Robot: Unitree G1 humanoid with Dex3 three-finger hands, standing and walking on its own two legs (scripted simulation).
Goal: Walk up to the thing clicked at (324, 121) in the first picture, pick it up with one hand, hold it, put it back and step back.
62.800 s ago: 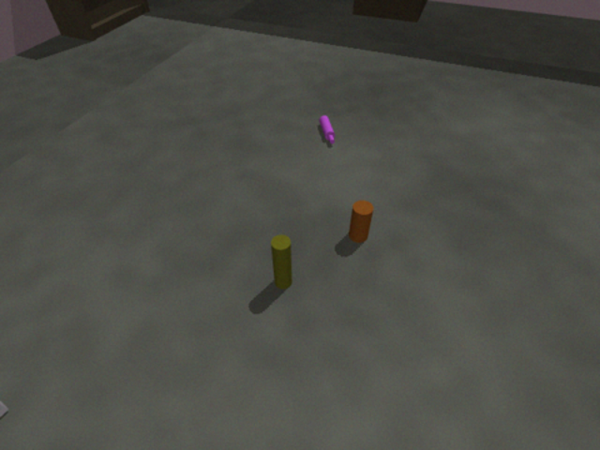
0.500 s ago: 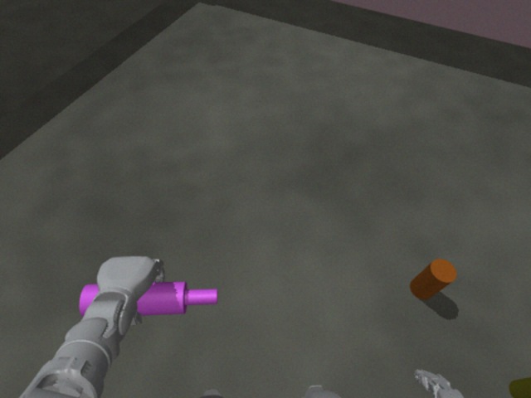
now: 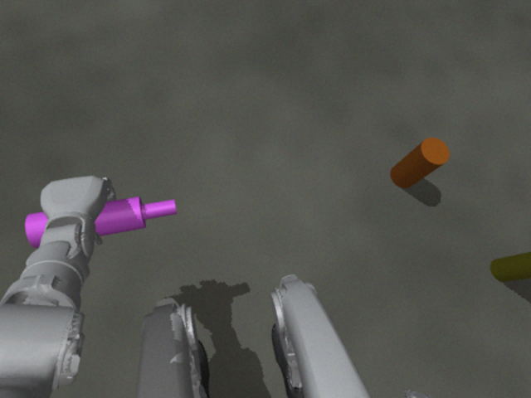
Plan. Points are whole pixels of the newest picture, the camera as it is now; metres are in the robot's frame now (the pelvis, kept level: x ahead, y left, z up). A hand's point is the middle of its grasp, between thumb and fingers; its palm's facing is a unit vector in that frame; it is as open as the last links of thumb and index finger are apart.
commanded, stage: crouch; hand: left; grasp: from above
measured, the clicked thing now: (108, 218) +0.45 +0.20 -0.18
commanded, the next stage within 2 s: lower in 1.02 s
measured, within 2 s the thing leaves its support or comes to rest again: neither
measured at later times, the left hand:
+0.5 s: hand (114, 217) +0.49 +0.22 -0.28, palm faces -0.44 -0.02 -0.90, open 8.9 cm
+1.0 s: hand (125, 217) +0.51 +0.21 -0.35, palm faces -0.45 -0.01 -0.89, open 8.8 cm
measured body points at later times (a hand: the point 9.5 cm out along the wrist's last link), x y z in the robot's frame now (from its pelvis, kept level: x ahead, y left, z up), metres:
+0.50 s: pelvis +0.00 -0.01 -0.11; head +0.25 +0.04 +0.26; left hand +0.51 +0.22 -0.23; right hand +0.04 -0.29 -0.22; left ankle +0.07 +0.11 -0.49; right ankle +0.08 -0.14 -0.49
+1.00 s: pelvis -0.01 -0.01 -0.17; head +0.26 +0.04 +0.19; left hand +0.53 +0.21 -0.30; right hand -0.03 -0.27 -0.26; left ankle +0.07 +0.11 -0.49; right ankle +0.08 -0.14 -0.49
